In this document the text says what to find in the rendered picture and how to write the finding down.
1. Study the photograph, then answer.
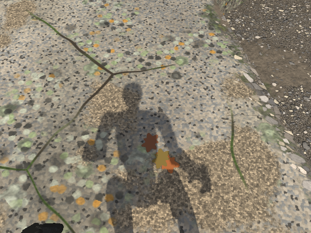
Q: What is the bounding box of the left robot hand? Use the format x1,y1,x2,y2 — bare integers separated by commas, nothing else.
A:
21,222,64,233

